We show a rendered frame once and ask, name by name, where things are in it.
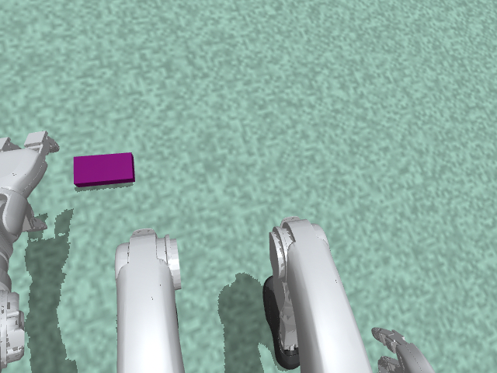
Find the right robot foot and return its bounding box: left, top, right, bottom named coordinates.
left=262, top=276, right=300, bottom=370

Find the left robot hand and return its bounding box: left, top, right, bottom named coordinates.
left=0, top=131, right=60, bottom=232

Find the left robot arm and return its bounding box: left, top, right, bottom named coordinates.
left=0, top=188, right=28, bottom=373

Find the right robot hand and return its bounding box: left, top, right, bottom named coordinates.
left=371, top=327, right=436, bottom=373

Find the small box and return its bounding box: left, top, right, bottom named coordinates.
left=74, top=152, right=135, bottom=187

